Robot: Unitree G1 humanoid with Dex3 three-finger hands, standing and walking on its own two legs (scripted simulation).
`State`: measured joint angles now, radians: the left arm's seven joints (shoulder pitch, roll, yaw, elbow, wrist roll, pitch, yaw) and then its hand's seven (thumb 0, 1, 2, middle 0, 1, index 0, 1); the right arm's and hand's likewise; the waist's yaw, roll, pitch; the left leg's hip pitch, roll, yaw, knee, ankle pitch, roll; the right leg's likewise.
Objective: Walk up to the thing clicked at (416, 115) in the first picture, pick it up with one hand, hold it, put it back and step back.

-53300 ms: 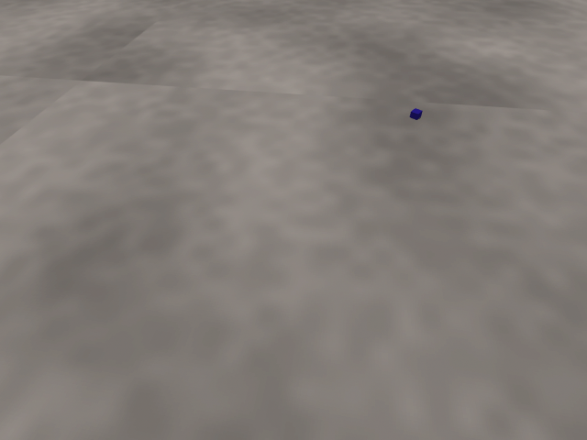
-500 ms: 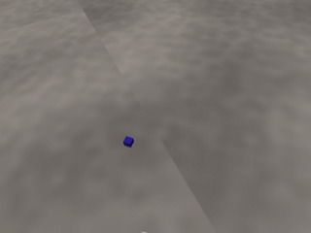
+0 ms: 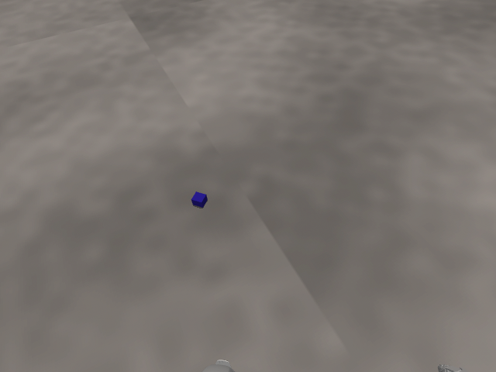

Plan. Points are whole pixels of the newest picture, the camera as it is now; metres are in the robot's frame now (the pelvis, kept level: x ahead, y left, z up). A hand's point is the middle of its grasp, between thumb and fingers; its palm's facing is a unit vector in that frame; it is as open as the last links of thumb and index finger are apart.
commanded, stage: step back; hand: left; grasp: from above
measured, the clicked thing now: (199, 199) +1.01 +0.35 -0.73
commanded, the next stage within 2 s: stand in 1.08 s
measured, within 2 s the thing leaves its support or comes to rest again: neither
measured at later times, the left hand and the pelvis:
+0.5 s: hand out of the picture +0.00 +0.29 -0.13, palm faces +0.05 -0.91 -0.41, open 7.4 cm; pelvis -0.03 +0.00 +0.01, yaw +4 degrees
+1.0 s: hand out of the picture +0.07 +0.29 -0.14, palm faces +0.09 -0.92 -0.37, open 7.4 cm; pelvis +0.01 +0.02 +0.01, yaw +5 degrees
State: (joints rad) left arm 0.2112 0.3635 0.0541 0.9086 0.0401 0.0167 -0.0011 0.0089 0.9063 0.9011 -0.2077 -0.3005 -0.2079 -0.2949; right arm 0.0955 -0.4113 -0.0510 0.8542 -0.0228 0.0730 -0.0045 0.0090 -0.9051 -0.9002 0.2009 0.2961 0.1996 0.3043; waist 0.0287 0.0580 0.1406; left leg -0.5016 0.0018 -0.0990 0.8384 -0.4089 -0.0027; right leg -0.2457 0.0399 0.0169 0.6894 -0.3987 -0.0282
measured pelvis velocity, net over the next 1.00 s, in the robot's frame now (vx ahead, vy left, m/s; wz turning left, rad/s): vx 0.01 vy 0.02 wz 0.08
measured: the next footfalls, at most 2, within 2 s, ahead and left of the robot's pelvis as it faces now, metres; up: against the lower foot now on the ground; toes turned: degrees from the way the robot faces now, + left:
left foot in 0.24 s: -0.01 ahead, +0.15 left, +0.00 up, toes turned +4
left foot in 0.80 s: +0.07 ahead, +0.15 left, +0.00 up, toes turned +7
